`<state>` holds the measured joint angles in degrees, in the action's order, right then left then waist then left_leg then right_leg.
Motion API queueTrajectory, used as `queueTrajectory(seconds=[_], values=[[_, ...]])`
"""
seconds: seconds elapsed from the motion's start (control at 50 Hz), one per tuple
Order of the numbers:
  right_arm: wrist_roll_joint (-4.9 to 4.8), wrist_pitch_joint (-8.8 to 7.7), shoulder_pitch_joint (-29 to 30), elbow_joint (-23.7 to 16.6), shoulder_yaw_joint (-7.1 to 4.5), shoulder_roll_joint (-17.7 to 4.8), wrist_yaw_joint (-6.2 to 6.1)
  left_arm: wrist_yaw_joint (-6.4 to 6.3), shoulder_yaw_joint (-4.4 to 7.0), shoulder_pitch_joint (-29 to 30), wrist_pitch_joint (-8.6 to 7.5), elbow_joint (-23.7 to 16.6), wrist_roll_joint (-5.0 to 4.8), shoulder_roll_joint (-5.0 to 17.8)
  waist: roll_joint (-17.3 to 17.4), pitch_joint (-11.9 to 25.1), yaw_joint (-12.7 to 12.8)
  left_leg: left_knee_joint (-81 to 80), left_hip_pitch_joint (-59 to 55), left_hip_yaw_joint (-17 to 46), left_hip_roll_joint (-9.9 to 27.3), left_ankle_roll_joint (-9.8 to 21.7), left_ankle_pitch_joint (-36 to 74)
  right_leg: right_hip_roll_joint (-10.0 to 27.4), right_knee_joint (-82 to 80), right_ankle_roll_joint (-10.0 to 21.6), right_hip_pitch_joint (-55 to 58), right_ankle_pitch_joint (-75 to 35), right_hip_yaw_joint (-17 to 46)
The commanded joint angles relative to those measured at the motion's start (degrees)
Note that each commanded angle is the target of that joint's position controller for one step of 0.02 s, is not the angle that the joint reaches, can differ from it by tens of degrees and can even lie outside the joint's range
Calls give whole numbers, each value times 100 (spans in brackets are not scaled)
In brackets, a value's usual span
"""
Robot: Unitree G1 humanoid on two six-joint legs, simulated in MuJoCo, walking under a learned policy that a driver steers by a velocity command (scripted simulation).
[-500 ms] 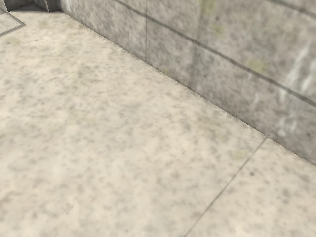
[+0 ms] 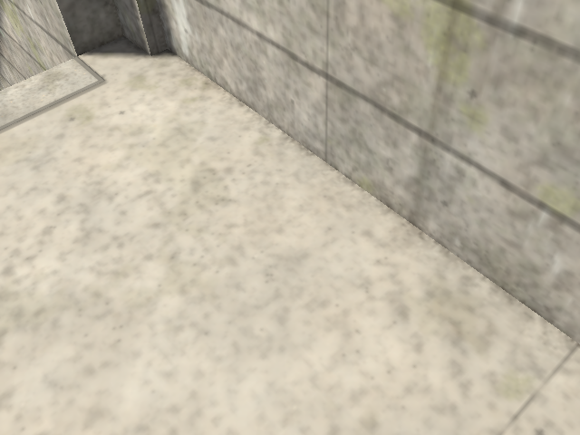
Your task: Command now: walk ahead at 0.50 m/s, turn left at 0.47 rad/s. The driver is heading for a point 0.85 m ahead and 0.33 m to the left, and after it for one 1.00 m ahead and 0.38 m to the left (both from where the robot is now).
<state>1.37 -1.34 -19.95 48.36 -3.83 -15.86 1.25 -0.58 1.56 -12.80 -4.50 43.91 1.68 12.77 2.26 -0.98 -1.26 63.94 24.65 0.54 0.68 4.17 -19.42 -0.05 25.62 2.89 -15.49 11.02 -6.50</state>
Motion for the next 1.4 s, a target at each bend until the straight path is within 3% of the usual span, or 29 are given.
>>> queueTrajectory(seconds=[0.02, 0.14, 0.26, 0.32, 0.36, 0.38, 0.4, 0.42, 0.44, 0.48, 0.52, 0.58, 0.78, 0.86, 0.88, 0.9, 0.92, 0.94, 0.98, 1.02, 1.12, 1.2, 1.26, 1.28, 1.3, 1.32, 1.34, 1.36, 1.4], values=[[62, 105, -155, -320, -54, -150, 104, -13, 162, -393, -183, -90, -74, 549, -747, 4, 13, 174, 957, 212, 381, -113, 444, 1553, -1695, 572, 659, -608, 1280], [52, 129, 970, -704, 6, -57, 215, 8, 220, -705, -196, 211, -49, 621, -621, -293, 127, -988, 1575, 27, 480, -251, 1630, 1401, -1838, 588, 933, -1248, 162], [83, 102, 1945, -1097, 74, -77, 324, -46, 307, -1113, -112, 477, -39, 885, -613, -512, 383, -2456, 1161, -584, 347, 68, 1586, 1588, -1590, 444, 1584, -1905, -456], [120, 110, 1748, -1115, 14, -179, 270, -88, 350, -1152, 4, 575, -27, 1099, -752, -258, 235, -2736, 540, -932, -116, 385, 689, 1637, -588, 328, 2064, -4162, -755], [149, 32, 518, -773, -123, -373, 172, -95, 380, -1069, 121, 569, -43, 1261, -636, 484, -339, -3221, -959, -970, -603, 686, 490, 1538, 1381, 221, 1821, -4769, -948], [210, -7, -478, -479, -286, -794, 74, -84, 333, -1069, 131, 437, -22, 1136, -121, 1126, -732, -3512, -2500, -42, -102, 946, 84, 1385, 3046, 28, 695, -3280, -965], [134, -2, -324, -566, -450, -1544, -5, 37, 165, -1260, 93, -7, -56, 367, 1319, 1519, -291, -3990, -4196, 3025, 1679, 1755, -165, 326, 5065, -348, -1938, 1807, -747], [-35, 65, -554, -689, -462, -1526, -42, 63, 258, -545, 27, -202, -14, 862, 553, 1835, -665, -4800, -4322, 4466, 1943, 1971, -43, -34, 5687, -381, -2688, 1969, 576], [-44, 89, -313, -562, -414, -1347, -99, 88, 245, -95, -36, -336, -87, 843, 206, 986, -541, -4798, -3818, 3393, 1802, 1791, 559, 339, 5564, -290, -3077, 1324, 792], [-85, 25, 203, -553, -266, -826, -130, 64, 203, -231, -82, -208, -48, 756, -253, 246, -27, -4859, -2373, 2230, 1234, 1335, 1977, 685, 4544, -266, -2370, 722, 798], [-134, -67, 469, -623, -171, -606, -116, 71, 205, -512, 129, -135, 91, 742, -192, 230, 276, -4927, -1746, 1677, 921, 1234, 3173, 702, 4187, -394, -1752, 742, 808], [-133, -173, 276, -552, -210, -808, -77, 64, 179, -463, 315, -187, 68, 592, -229, 220, 370, -4750, -1491, 1197, 688, 1189, 5018, 541, 3705, -567, -1688, 558, 668], [-81, 95, -480, -457, -237, -878, -232, 16, 92, 1020, 306, -695, -53, 724, 225, 221, -263, -3911, -2373, 1652, 493, 657, 5407, 35, 1748, -460, -1981, -374, 778], [-52, 129, 56, -655, -275, -994, -255, -73, 133, 312, 185, -535, -80, 950, 315, 251, 142, -3122, -2006, 2061, 255, 309, 5153, -241, 419, -161, -539, -212, 881], [-139, 79, 289, -731, -258, -960, -226, -125, 156, -169, 104, -434, -26, 1016, 148, 401, 458, -2507, -1615, 1990, -32, 106, 4759, -53, -254, -28, 404, -1153, 986], [-231, 21, 137, -960, -154, -599, -204, -207, 236, -696, 60, -461, 14, 1460, -762, 1146, 520, -1063, -921, 1478, -426, -139, 2496, 1450, -112, 333, 1773, -3143, 2174], [-281, 88, -779, -951, -167, -464, -255, -185, 277, -475, 192, -600, -88, 1692, -1853, 1811, 57, 187, 70, 672, -1421, -251, -2218, 2884, -89, 1326, 2476, -5469, 3801], [-5, 214, -868, -674, -220, -859, -299, -155, 238, -375, 298, -622, -202, 1295, -1073, 1675, -14, 791, 225, 617, -866, -264, -1927, 2752, -101, 1455, 1923, -4602, 3808], [35, 354, -150, -718, -252, -856, -188, -184, 63, 216, 398, -737, -143, 726, -571, 666, -46, 713, 291, 507, -550, -417, -1116, 1897, -558, 1042, 880, -2664, 2427], [-4, 499, -55, -752, -207, -714, -61, -210, 81, 396, 431, -729, -46, 816, -1098, 337, -58, 651, 94, 355, -493, -579, -711, 1412, -851, 896, 251, -2055, 1698], [-25, 558, 146, -827, -68, -484, -28, -133, 144, 193, 374, -542, -18, 931, -1021, 505, -28, -393, -159, 263, -489, -563, -589, 1412, -927, 1019, 181, -1597, 1296], [28, 516, 330, -841, 57, -471, 92, 40, 257, 80, 455, -434, 5, 1193, -1403, 444, 112, -1959, -961, -170, -403, -272, -832, 1367, -1525, 851, -295, 1738, 1488], [10, 355, -73, -590, 150, -346, 100, 95, 317, -23, 590, -293, -82, 1257, -988, 158, -156, -3528, -2216, -509, -488, 112, -83, 1234, -1409, 607, -1070, 2530, 1303], [32, 295, -348, -431, 159, -360, 70, 94, 292, 50, 606, -296, -86, 1096, -694, -65, -330, -4103, -2693, -416, -523, 244, -190, 989, -1019, 388, -1553, 2799, 1073], [92, 228, -693, -316, 134, -588, 22, 127, 198, 177, 578, -408, -73, 686, 394, -186, -461, -5067, -3045, 1002, 403, 413, -1445, 525, 424, 130, -2251, 2643, 537], [56, 205, -647, -477, -10, -1264, -32, 157, 80, 376, 513, -693, -100, 297, 1435, -326, -439, -6052, -2816, 3496, 2005, 854, -3276, -203, 1844, -126, -3229, 2158, 23], [89, 195, -426, -424, -74, -1282, -143, 142, 254, 781, 485, -759, -17, 952, 644, -998, -420, -6272, -1880, 3559, 2026, 1094, -3273, 175, 2241, -117, -3218, 1277, 737], [41, 122, -43, -438, 9, -1037, -181, 211, 295, 576, 448, -664, -92, 980, 618, -1052, -59, -6245, -1761, 3065, 1690, 954, -2658, 245, 2335, -142, -2994, 757, 865], [-45, -55, 195, -432, 54, -817, -163, 285, 348, 116, 395, -329, 9, 1044, 525, -655, 153, -6146, -2123, 2030, 1148, 677, -1164, 230, 2507, -233, -2638, 221, 701]])
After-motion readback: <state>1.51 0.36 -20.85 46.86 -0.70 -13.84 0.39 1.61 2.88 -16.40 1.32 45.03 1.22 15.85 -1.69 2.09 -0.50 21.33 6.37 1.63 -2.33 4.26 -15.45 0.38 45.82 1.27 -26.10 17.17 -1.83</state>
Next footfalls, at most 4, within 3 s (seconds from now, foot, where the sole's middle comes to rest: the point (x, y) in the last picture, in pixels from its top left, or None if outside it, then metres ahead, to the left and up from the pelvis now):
0.38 left None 0.33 0.15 -0.78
0.90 right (266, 393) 0.60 0.11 -0.78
1.30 left None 0.40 0.22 -0.78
1.74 right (214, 334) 0.76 0.24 -0.78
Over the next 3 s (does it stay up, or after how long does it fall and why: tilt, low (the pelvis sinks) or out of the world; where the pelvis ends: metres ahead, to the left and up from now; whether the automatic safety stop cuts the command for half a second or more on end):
stays up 0.89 0.46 0.01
